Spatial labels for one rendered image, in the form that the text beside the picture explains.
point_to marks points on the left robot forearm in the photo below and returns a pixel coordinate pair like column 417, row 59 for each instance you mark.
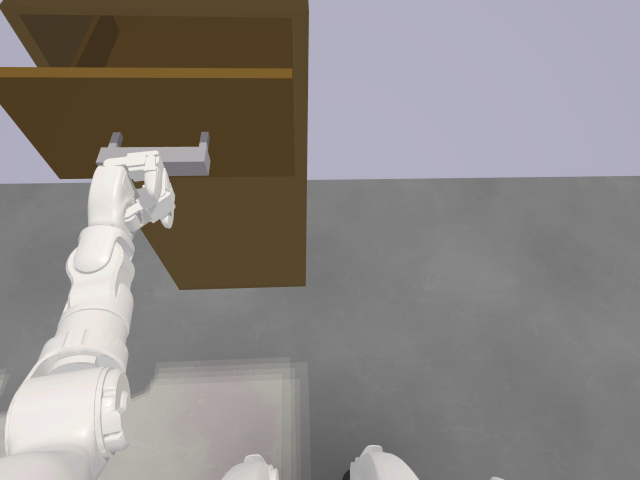
column 95, row 323

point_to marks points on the robot shin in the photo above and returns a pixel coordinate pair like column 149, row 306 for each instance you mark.
column 372, row 448
column 254, row 458

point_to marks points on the drawer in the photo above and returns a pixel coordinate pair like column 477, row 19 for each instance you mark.
column 161, row 81

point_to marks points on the cabinet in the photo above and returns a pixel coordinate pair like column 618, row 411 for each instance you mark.
column 227, row 232

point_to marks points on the right robot shin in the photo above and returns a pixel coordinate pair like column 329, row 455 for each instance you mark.
column 372, row 448

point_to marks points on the handle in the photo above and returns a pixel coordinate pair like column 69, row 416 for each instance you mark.
column 178, row 161

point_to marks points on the left robot shin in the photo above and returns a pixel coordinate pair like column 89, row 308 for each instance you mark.
column 254, row 458

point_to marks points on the left robot upper arm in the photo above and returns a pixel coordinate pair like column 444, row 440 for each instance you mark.
column 66, row 426

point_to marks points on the left robot hand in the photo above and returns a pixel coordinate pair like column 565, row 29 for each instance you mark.
column 112, row 193

